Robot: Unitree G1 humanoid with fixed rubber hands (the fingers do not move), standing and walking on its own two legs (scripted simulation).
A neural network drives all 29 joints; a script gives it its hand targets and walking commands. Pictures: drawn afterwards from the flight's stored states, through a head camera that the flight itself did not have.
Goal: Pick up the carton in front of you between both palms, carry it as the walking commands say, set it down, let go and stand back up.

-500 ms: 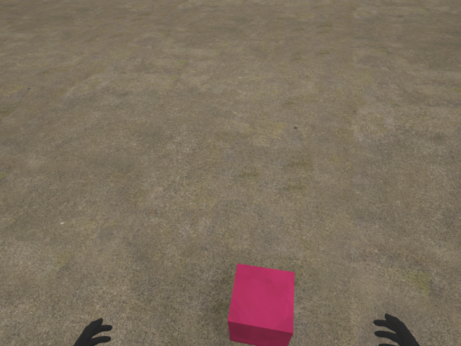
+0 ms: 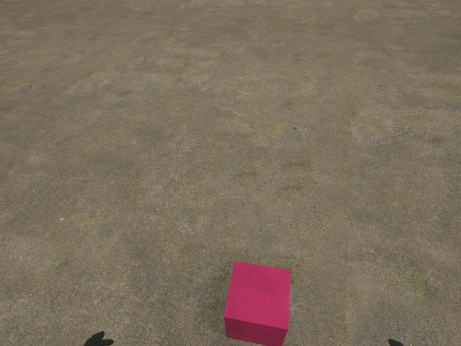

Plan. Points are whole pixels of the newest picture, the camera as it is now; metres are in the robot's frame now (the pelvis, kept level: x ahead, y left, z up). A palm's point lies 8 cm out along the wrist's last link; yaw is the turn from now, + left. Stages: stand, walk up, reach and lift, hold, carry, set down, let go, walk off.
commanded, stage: stand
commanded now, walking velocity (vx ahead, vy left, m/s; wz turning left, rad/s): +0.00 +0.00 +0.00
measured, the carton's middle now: (257, 304) +0.42 -0.06 -0.65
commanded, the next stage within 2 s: none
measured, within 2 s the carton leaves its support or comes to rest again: neither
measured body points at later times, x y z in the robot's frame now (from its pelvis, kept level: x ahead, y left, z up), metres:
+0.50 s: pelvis -0.02 +0.00 +0.00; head -0.02 -0.01 +0.45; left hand +0.09 +0.29 -0.11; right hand +0.08 -0.29 -0.12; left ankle -0.02 +0.13 -0.74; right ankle +0.00 -0.10 -0.74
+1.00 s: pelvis -0.02 +0.00 +0.01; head -0.02 +0.00 +0.46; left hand +0.08 +0.30 -0.11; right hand +0.07 -0.30 -0.12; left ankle -0.02 +0.14 -0.74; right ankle +0.00 -0.10 -0.74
